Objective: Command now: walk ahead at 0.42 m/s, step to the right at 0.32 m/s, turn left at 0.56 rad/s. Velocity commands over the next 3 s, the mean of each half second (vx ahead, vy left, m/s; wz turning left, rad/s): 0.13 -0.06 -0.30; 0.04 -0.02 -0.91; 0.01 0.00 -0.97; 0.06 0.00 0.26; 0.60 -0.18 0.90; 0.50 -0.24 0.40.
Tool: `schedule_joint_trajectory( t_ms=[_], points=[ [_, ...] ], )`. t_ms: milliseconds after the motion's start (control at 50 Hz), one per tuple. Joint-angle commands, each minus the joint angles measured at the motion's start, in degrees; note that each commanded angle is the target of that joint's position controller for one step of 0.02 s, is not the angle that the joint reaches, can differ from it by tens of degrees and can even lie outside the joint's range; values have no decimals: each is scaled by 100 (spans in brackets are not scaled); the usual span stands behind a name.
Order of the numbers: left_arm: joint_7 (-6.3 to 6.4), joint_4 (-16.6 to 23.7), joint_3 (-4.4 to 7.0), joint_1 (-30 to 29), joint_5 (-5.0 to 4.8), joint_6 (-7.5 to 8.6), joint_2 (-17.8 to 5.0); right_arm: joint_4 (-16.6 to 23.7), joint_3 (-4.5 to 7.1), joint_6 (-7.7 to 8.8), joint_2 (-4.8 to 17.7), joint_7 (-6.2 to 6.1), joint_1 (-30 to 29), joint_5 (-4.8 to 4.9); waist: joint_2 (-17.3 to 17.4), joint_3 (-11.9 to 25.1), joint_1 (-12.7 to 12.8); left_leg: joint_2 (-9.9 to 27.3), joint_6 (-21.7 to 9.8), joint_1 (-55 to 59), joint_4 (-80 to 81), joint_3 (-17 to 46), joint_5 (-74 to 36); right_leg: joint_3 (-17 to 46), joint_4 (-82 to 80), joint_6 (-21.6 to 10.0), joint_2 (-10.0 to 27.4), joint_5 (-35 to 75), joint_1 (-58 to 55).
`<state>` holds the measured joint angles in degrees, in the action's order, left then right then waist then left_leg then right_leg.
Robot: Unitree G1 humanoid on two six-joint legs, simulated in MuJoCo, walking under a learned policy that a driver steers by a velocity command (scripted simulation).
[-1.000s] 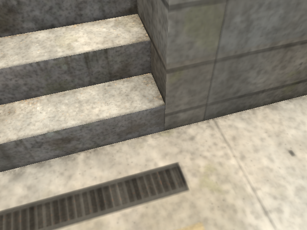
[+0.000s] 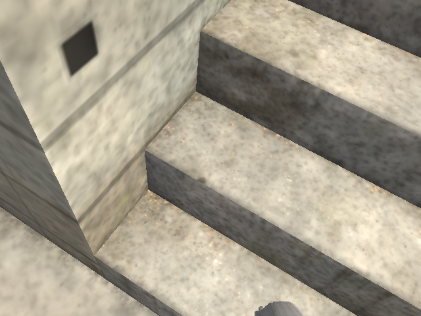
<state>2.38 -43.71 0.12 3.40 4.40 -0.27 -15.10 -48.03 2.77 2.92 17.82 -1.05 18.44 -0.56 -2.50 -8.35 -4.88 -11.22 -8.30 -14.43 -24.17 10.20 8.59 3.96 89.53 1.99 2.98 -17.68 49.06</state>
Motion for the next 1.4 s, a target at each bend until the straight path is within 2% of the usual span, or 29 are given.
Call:
schedule_joint_trajectory(
  t_ms=[20,40,140,160,180,260,280,300,320,340,360,400,500,580,640,660,680,700,720,740,780,1020,1140,1180,1200,1240,1260,1320,1400],
  points=[
    [77,385,-35,469,275,-271,90,90,67,56,775,-260,740,-108,249,1474,231,2025,130,1730,-873,1563,-4500,-476,3278,-244,-204,108,2399],
    [180,465,-143,163,8,-161,289,-156,-57,117,478,-145,679,-77,717,1086,260,1751,158,1263,-447,1100,-3800,-461,2999,-249,-301,-224,2387],
    [389,1029,-292,-675,-99,-408,425,-806,-243,45,417,-247,835,-149,843,439,241,1777,479,995,13,694,-3813,-975,3052,-122,-590,-981,3023],
    [315,1800,-337,-957,-639,-9,525,-906,-243,-452,193,-658,800,271,1045,572,375,1911,835,1087,-296,367,-4516,-69,2172,179,-739,-1172,2985],
    [197,1992,-288,-1015,-705,140,339,-753,-275,-767,371,-969,551,171,938,1184,626,2329,952,1421,-61,341,-5453,259,1502,178,-534,-1052,2573],
    [-18,1738,-18,105,-245,16,-209,80,229,-893,1848,-987,-732,8,1024,2995,1445,2681,514,1564,-49,-457,-11575,-1077,-1380,-200,-811,-1031,-1839],
    [136,593,-32,1805,-146,-391,-216,406,126,-409,1128,-644,-645,197,411,2941,1101,2622,465,1915,-1423,-1398,-12081,-1387,-1406,-884,-1678,-2070,-2353],
    [221,379,133,2089,-189,-588,-240,496,113,-193,933,-361,-842,228,83,2504,1544,2065,764,158,-2702,-1301,-10610,-431,-2255,-1690,-1324,-1277,-3136],
    [317,270,340,2345,-121,-725,-678,810,93,-121,714,-131,-1676,216,-1542,2174,2132,716,900,-1236,-5772,-1347,-4325,2173,-4951,-2713,-317,-1399,-3258],
    [419,428,391,1004,-224,-785,-749,1258,-46,-114,262,-41,-2112,-162,-1889,1674,1221,-222,914,-1717,-7650,4,378,5775,-6954,-3121,267,-1467,-1643],
    [332,475,338,556,-242,-659,-598,1370,-269,-227,-417,-34,-1372,-504,-594,828,602,29,718,-2135,-8239,266,769,6004,-7090,-2845,435,-2483,-820],
    [337,223,251,228,-248,-479,-239,1338,-337,-366,-546,-220,-837,-509,787,-59,54,475,801,-2218,-7483,110,1037,4301,-6293,-2150,-20,-1982,171],
    [250,102,236,534,-266,-55,-415,1681,-281,-316,-457,-398,-1248,-247,324,609,294,862,904,-2399,-6520,-362,-131,1970,-5367,-1866,-685,332,-1135],
    [343,389,339,933,-178,-223,-619,2209,-243,-322,-653,-253,-1731,-293,-436,989,636,828,1002,-2977,-6685,-388,71,2690,-5241,-2076,-549,506,-2212],
    [493,1387,175,904,-496,-225,-526,2086,-199,-232,-277,10,-1545,132,-423,1919,627,491,1354,-3463,-6700,152,647,3796,-5654,-1754,-353,573,-3951],
    [453,950,576,995,-68,-180,-1188,2325,-202,-326,-365,-167,-1972,-259,-210,1010,658,802,1146,-3517,-5700,-71,383,3092,-5467,-1748,-317,932,-3584],
    [438,919,595,1228,-70,-166,-1126,2408,-207,-390,-363,-245,-2215,-324,-282,1109,830,769,1102,-3260,-5312,-131,324,3155,-5293,-1732,-358,1274,-3640],
    [483,1420,265,1537,-515,-174,-556,2251,-250,-253,-324,-148,-1873,40,-810,2076,959,367,1205,-3035,-6219,50,754,4314,-5689,-1719,-238,1057,-4118],
    [416,1023,651,1469,-130,-121,-1241,2394,-172,-433,-236,-287,-2163,-263,-669,1294,894,599,1042,-3656,-6027,80,556,4028,-5521,-1868,38,1249,-4250],
    [397,1024,673,1615,-154,-99,-1261,2459,-166,-508,-136,-342,-2287,-314,-778,1379,1009,607,963,-3636,-5920,184,663,4171,-5488,-1903,47,1499,-4373],
    [500,1450,291,1679,-737,18,-643,2142,-152,-256,135,-121,-1532,203,-832,2283,811,406,1149,-3461,-6522,741,1310,4907,-5822,-1659,115,963,-5147],
    [587,2336,116,10,-575,-558,-774,1349,-174,-468,342,-130,102,171,-803,1557,-71,753,1349,-92,-2176,427,677,4192,-5574,-909,-461,3108,-2203],
    [462,1814,174,1747,-518,-744,-61,664,-334,-356,39,197,-1365,-257,689,1240,1305,1833,1198,876,1304,-851,-4690,1657,2,131,-2739,-1456,-1002],
    [344,2253,250,2277,-450,-741,-117,958,-232,-347,709,260,-1689,-400,1106,747,1893,3418,388,593,-726,-441,-7842,1358,3430,831,-2501,-2859,402],
    [260,2191,381,2993,-326,-614,-635,807,-85,-328,1009,145,-1134,-166,1658,938,2271,4461,-170,1140,-696,-227,-8110,1246,4271,1004,-1539,-2700,1162],
    [105,2116,395,2014,-444,-462,-903,1318,72,-399,1280,-117,-1059,-231,1044,569,1401,3559,97,1323,-264,-1185,-6170,618,4078,1233,-1262,-1296,1509],
    [68,2556,262,1062,-487,-545,-719,1266,262,-327,1704,-267,-809,-236,1595,412,1192,4346,-97,1440,68,-703,-5431,711,3715,1367,-215,-731,1833],
    [12,2738,203,-122,-593,-821,-798,1744,97,-389,961,-500,-33,-470,833,-318,301,3915,-311,487,219,-939,-2812,794,1232,1350,95,206,1036],
    [-257,2652,-7,-504,-622,-552,-155,1840,286,-591,887,-671,164,-173,1503,-37,61,3653,5,575,469,-1630,-1487,-84,-1582,960,495,225,-81]
  ],
)
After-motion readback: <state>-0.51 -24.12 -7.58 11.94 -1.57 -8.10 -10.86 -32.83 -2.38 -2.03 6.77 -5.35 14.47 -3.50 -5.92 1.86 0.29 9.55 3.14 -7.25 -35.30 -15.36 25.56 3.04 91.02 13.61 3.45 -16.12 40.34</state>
